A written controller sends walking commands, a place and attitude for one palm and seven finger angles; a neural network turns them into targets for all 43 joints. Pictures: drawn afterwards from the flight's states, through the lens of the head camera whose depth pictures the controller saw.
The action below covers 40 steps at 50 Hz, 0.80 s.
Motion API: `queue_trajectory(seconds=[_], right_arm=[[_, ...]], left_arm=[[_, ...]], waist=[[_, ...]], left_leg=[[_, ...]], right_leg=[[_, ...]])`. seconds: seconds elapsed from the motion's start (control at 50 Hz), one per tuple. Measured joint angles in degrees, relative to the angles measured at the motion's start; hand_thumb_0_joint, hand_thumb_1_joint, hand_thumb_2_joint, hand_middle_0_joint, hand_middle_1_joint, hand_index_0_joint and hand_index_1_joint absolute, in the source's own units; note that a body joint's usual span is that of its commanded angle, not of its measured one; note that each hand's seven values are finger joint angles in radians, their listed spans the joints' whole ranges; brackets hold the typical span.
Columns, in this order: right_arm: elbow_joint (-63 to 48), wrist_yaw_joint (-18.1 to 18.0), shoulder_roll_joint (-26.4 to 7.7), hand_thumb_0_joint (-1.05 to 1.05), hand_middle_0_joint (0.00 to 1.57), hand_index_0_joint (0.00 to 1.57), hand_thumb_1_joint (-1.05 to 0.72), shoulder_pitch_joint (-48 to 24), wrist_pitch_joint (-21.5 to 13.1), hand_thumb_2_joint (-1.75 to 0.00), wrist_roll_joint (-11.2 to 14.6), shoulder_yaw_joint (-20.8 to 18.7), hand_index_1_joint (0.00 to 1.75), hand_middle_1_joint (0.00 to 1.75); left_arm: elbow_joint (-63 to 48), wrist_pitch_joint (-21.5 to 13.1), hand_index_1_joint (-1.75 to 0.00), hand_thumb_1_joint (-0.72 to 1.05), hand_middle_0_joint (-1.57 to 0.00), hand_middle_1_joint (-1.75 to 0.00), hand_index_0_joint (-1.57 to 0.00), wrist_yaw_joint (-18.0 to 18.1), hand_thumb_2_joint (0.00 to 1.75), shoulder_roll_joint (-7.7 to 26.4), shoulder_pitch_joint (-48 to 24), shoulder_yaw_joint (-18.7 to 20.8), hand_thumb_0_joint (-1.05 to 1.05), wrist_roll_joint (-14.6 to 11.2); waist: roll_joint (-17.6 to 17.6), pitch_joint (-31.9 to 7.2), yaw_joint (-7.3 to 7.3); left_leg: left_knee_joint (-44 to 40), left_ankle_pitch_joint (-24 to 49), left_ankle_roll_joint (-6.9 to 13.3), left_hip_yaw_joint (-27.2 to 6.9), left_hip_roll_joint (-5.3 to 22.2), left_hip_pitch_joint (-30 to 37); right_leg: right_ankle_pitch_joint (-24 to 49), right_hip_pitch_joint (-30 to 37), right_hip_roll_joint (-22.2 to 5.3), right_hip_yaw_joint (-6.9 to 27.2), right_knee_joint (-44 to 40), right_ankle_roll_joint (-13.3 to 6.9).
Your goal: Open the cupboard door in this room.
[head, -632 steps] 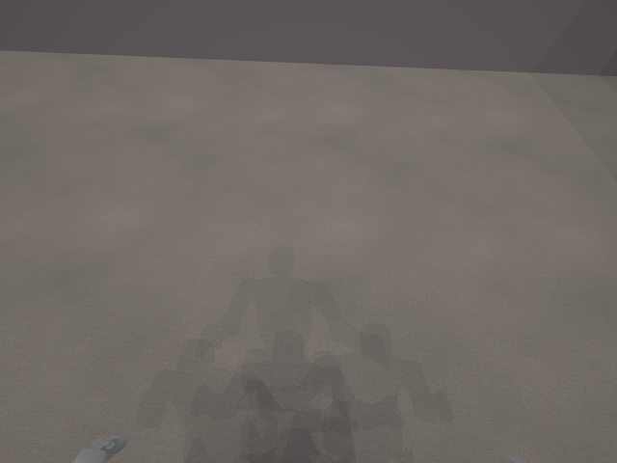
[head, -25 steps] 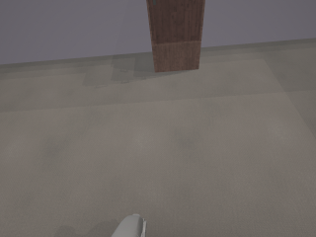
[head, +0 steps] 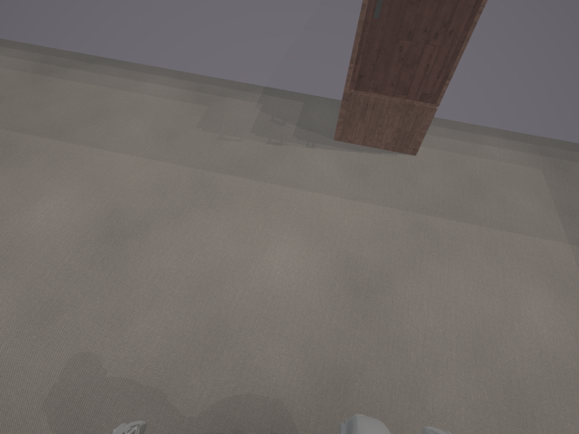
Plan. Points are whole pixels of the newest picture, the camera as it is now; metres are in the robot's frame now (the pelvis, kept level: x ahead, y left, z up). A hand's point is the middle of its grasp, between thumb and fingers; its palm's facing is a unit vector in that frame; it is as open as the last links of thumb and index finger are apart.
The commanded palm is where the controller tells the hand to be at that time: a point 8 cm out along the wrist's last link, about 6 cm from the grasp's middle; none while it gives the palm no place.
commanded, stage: stand and wait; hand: left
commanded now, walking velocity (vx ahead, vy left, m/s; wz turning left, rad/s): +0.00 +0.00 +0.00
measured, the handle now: out of the picture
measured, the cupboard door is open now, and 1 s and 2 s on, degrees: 0 0 0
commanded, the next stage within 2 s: turn or walk to find it in 0.58 s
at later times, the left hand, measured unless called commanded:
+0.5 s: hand out of the picture +0.03 +0.12 -0.16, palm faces +0.09 -0.96 -0.26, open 7.3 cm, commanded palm none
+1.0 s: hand out of the picture -0.03 +0.11 -0.18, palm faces +0.21 -0.96 -0.18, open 7.4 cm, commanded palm none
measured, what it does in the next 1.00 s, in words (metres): steps on the spot: right foot, then left foot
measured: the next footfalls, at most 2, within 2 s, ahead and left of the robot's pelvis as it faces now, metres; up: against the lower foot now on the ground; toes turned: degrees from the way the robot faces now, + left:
right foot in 0.22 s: +0.07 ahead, -0.15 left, +0.00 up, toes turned -3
left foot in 0.64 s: +0.01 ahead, +0.08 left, +0.00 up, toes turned +14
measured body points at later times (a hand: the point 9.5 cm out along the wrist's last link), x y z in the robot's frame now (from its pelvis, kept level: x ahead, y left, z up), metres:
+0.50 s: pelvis +0.00 -0.07 +0.00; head +0.02 -0.10 +0.45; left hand +0.03 +0.17 -0.14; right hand +0.02 -0.30 -0.17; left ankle -0.04 +0.09 -0.70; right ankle +0.03 -0.15 -0.74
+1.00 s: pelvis -0.01 -0.06 +0.00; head +0.00 -0.06 +0.44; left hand -0.04 +0.16 -0.16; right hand +0.00 -0.27 -0.17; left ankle -0.06 +0.06 -0.72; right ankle +0.02 -0.16 -0.74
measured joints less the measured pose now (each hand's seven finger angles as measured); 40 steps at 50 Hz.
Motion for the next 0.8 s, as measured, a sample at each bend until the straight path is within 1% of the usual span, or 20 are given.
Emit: queue_trajectory(seconds=[0.04, 0.1, 0.16, 0.2, 0.22, 0.24, 0.26, 0.28, 0.3, 0.34, 0.38, 0.44, 0.54, 0.6, 0.64, 0.68, 0.7, 0.74, 0.78, 0.8], right_arm=[[0.19, 0.08, -0.01, 0.01, 0.20, 0.20, -0.90, 1.15, 0.25, -0.90, -0.18, -0.31, 0.30, 0.30], [0.38, -0.01, -0.22, 0.01, 0.20, 0.20, -0.90, 2.71, 0.41, -0.90, -0.52, -0.84, 0.30, 0.30], [0.88, -0.25, -0.67, 0.01, 0.20, 0.20, -0.90, 4.17, 0.52, -0.90, -0.78, -1.19, 0.30, 0.30], [1.60, -0.41, -1.03, 0.01, 0.20, 0.20, -0.90, 5.24, 0.62, -0.90, -0.71, -1.34, 0.30, 0.30], [2.14, -0.44, -1.40, 0.01, 0.20, 0.20, -0.90, 5.65, 0.64, -0.90, -0.52, -1.46, 0.30, 0.30], [2.79, -0.51, -1.94, 0.01, 0.20, 0.20, -0.90, 5.87, 0.78, -0.90, -0.28, -1.63, 0.30, 0.30], [3.24, -0.66, -2.24, 0.01, 0.20, 0.20, -0.90, 6.30, 1.10, -0.90, -0.08, -1.72, 0.30, 0.30], [3.59, -0.80, -2.35, 0.01, 0.20, 0.20, -0.91, 6.81, 1.59, -0.90, -0.02, -1.79, 0.30, 0.30], [4.05, -0.89, -2.36, 0.01, 0.20, 0.20, -0.91, 7.25, 2.05, -0.90, -0.05, -1.81, 0.30, 0.30], [5.19, -0.91, -2.31, 0.01, 0.20, 0.20, -0.91, 7.75, 2.54, -0.90, -0.10, -1.75, 0.30, 0.30], [6.13, -0.84, -2.13, 0.01, 0.20, 0.20, -0.91, 8.06, 2.67, -0.90, -0.07, -1.70, 0.30, 0.30], [7.29, -0.79, -1.67, 0.01, 0.20, 0.20, -0.91, 8.31, 2.70, -0.90, -0.02, -1.54, 0.30, 0.30], [8.69, -0.97, -0.81, 0.01, 0.20, 0.20, -0.91, 7.80, 2.54, -0.90, 0.06, -1.09, 0.30, 0.30], [9.18, -1.22, -0.24, 0.01, 0.20, 0.20, -0.91, 7.12, 1.91, -0.90, 0.16, -0.62, 0.30, 0.30], [9.34, -1.41, -0.04, 0.01, 0.20, 0.20, -0.91, 7.10, 0.91, -0.90, 0.08, -0.24, 0.30, 0.30], [9.88, -1.57, 1.07, 0.01, 0.20, 0.20, -0.91, 7.05, 0.05, -0.90, -0.28, 0.04, 0.30, 0.30], [9.79, -1.49, 1.53, 0.01, 0.20, 0.20, -0.91, 7.46, -0.16, -0.90, -0.49, 0.18, 0.30, 0.30], [9.56, -1.52, 2.02, 0.01, 0.20, 0.20, -0.91, 8.62, -0.52, -0.90, -0.70, 0.16, 0.30, 0.30], [9.51, -1.78, 2.37, 0.01, 0.20, 0.20, -0.91, 9.64, -0.81, -0.90, -0.57, 0.32, 0.30, 0.30], [9.65, -1.93, 2.57, 0.01, 0.20, 0.20, -0.91, 10.08, -0.90, -0.90, -0.51, 0.48, 0.30, 0.30]], left_arm=[[-0.85, 0.14, -0.30, 0.91, -0.20, -0.30, -0.20, -0.02, 0.89, 0.24, -1.35, 0.12, 0.01, 0.05], [-1.34, 0.27, -0.30, 0.91, -0.19, -0.30, -0.20, 0.03, 0.89, 0.22, -2.36, -0.11, 0.00, 0.05], [-1.15, -0.01, -0.30, 0.91, -0.19, -0.30, -0.20, 0.06, 0.89, -0.29, -2.55, -0.62, 0.00, -0.13], [-0.86, -0.74, -0.30, 0.91, -0.19, -0.30, -0.20, -0.02, 0.89, -0.74, -1.96, -1.08, 0.00, -0.22], [-0.38, -1.33, -0.30, 0.91, -0.19, -0.30, -0.20, 0.02, 0.89, -1.24, -1.62, -1.31, 0.00, -0.13], [0.32, -1.85, -0.30, 0.91, -0.19, -0.30, -0.20, 0.11, 0.89, -2.07, -1.31, -1.71, 0.00, 0.03], [0.79, -2.18, -0.30, 0.91, -0.19, -0.30, -0.20, 0.04, 0.89, -2.70, -0.77, -2.28, 0.00, 0.14], [1.17, -2.40, -0.30, 0.91, -0.19, -0.30, -0.20, -0.05, 0.89, -3.25, -0.10, -2.68, 0.00, 0.16], [1.57, -2.50, -0.30, 0.91, -0.20, -0.30, -0.20, -0.07, 0.89, -3.76, 0.56, -2.88, 0.00, 0.13], [2.54, -2.40, -0.30, 0.90, -0.20, -0.30, -0.20, -0.03, 0.89, -4.64, 1.64, -3.17, 0.01, -0.02], [3.51, -2.32, -0.30, 0.91, -0.20, -0.30, -0.21, 0.29, 0.89, -5.21, 2.54, -2.98, 0.00, -0.20], [4.78, -2.38, -0.30, 0.93, -0.20, -0.30, -0.21, 0.35, 0.89, -4.96, 3.57, -2.73, 0.00, -0.17], [6.92, -2.38, -0.30, 0.92, -0.20, -0.30, -0.21, 0.18, 0.89, -4.93, 5.23, -2.58, 0.00, 0.08], [8.47, -2.28, -0.30, 0.92, -0.20, -0.30, -0.21, 0.25, 0.89, -5.00, 6.06, -2.48, 0.00, 0.06], [9.68, -2.06, -0.30, 0.91, -0.20, -0.30, -0.21, 0.28, 0.89, -5.20, 6.76, -2.50, 0.01, -0.22], [11.00, -1.53, -0.30, 0.91, -0.20, -0.30, -0.21, 0.06, 0.89, -4.85, 7.42, -2.31, 0.01, -0.46], [11.42, -1.23, -0.30, 0.91, -0.20, -0.30, -0.20, -0.17, 0.89, -4.76, 8.20, -2.14, 0.01, -0.41], [12.27, -0.59, -0.30, 0.91, -0.20, -0.30, -0.20, -0.60, 0.89, -4.79, 9.55, -2.13, 0.01, -0.04], [12.85, -0.33, -0.30, 0.91, -0.20, -0.30, -0.20, -0.89, 0.89, -4.84, 9.94, -2.32, 0.01, 0.29], [12.92, -0.44, -0.30, 0.91, -0.20, -0.30, -0.20, -0.97, 0.89, -4.84, 9.90, -2.40, 0.01, 0.34]], waist=[[0.14, -0.73, -0.49], [0.79, -1.44, -1.45], [1.78, -1.75, -2.41], [2.26, -2.08, -2.57], [3.01, -2.07, -2.51], [4.45, -1.79, -2.75], [5.23, -1.77, -3.08], [5.49, -1.94, -3.28], [5.49, -2.11, -3.24], [5.35, -2.10, -2.82], [5.32, -2.02, -2.48], [5.27, -1.92, -2.00], [4.58, -2.12, -0.73], [3.90, -2.41, 0.02], [4.05, -3.01, 0.18], [2.28, -3.35, 0.71], [1.63, -3.96, 0.95], [1.07, -5.23, 0.59], [0.81, -5.65, -0.07], [0.68, -5.64, -0.30]], left_leg=[[-0.44, 0.15, -0.30, -0.59, -0.04, 0.13], [-0.48, 0.02, -0.92, -1.03, 0.00, 0.05], [0.55, -0.64, -1.87, -1.28, 0.02, -0.56], [2.28, -1.68, -2.76, -1.18, -0.12, -1.36], [3.82, -2.56, -3.31, -1.25, 0.18, -1.91], [5.64, -4.09, -3.54, -1.84, 0.78, -2.43], [8.16, -7.95, -3.66, -2.38, 0.74, -3.27], [11.30, -11.33, -3.76, -2.67, 0.45, -4.32], [14.61, -13.11, -3.85, -2.73, 0.27, -5.32], [20.28, -13.37, -4.03, -2.55, 0.60, -6.72], [23.16, -12.05, -4.29, -2.56, 1.48, -7.39], [23.12, -10.32, -4.80, -2.52, 3.01, -6.96], [16.57, -10.69, -4.97, -1.46, 4.31, -3.70], [9.34, -9.05, -4.68, -0.53, 4.44, -0.54], [2.03, -4.97, -4.23, -0.27, 4.76, 2.64], [0.46, -3.73, -4.26, 0.54, 4.27, 3.74], [0.22, -3.85, -4.20, 1.11, 4.24, 4.17], [-0.84, -3.96, -3.90, 1.81, 4.20, 5.16], [-2.09, -3.41, -3.83, 1.95, 3.80, 5.98], [-2.37, -3.19, -3.86, 1.85, 3.47, 6.12]], right_leg=[[0.80, 0.21, 0.35, 0.06, -2.25, 0.21], [0.04, 2.49, 1.39, -0.51, -8.26, 0.01], [-0.74, 6.77, 2.91, -1.36, -16.87, -0.71], [3.44, 11.09, 3.75, -2.01, -25.68, -1.27], [5.74, 12.71, 4.28, -2.46, -28.86, -3.05], [5.74, 13.15, 5.05, -3.09, -29.04, -5.02], [5.08, 13.40, 5.24, -3.63, -28.78, -6.46], [4.53, 13.75, 5.05, -4.06, -28.89, -7.38], [4.37, 14.24, 4.83, -4.35, -29.46, -7.93], [5.01, 15.41, 4.66, -4.63, -31.22, -8.46], [6.02, 16.21, 4.82, -5.00, -32.87, -8.71], [7.11, 16.71, 5.34, -5.79, -34.52, -9.11], [8.41, 16.15, 6.19, -6.61, -35.68, -9.49], [8.99, 15.45, 6.64, -7.07, -35.66, -9.34], [8.98, 14.85, 7.33, -7.67, -35.07, -8.93], [8.29, 14.64, 6.92, -6.87, -34.10, -8.34], [6.42, 14.54, 6.99, -6.16, -33.45, -7.91], [2.13, 14.03, 6.71, -5.64, -30.85, -6.67], [0.97, 13.46, 5.90, -5.12, -27.75, -5.87], [1.23, 13.62, 5.37, -4.86, -27.70, -5.48]])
